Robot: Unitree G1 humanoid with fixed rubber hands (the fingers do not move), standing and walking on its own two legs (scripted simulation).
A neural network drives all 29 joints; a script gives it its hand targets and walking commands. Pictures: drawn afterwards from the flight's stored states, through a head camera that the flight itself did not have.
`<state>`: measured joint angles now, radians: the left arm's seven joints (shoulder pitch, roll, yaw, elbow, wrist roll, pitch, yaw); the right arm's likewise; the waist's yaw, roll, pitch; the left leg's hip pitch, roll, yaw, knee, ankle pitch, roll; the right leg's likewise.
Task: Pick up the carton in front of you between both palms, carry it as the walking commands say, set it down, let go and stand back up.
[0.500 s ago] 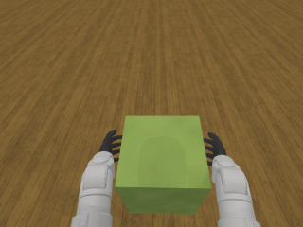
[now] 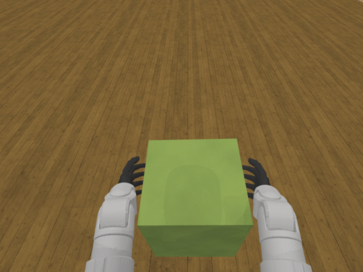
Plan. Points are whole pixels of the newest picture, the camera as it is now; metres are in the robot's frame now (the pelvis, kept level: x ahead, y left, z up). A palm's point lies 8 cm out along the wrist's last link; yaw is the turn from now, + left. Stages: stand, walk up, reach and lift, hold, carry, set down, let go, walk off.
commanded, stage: carry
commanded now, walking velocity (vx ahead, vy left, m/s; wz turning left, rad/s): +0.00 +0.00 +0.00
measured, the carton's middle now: (193, 201) +0.32 +0.00 -0.04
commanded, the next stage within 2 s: hold in 1.80 s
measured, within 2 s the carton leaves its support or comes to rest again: neither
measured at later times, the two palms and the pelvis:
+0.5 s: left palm (121, 190) +0.29 +0.17 +0.04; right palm (256, 193) +0.29 -0.13 +0.04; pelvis +0.00 +0.01 +0.00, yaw +0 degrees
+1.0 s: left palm (125, 194) +0.28 +0.15 +0.04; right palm (261, 197) +0.29 -0.14 +0.04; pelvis -0.01 +0.00 +0.00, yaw +0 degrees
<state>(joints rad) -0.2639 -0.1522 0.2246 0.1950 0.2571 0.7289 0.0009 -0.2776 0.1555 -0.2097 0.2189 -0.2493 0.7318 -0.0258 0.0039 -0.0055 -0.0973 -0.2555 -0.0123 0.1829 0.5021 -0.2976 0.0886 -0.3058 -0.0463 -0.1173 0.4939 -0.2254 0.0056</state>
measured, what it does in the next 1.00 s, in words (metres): stands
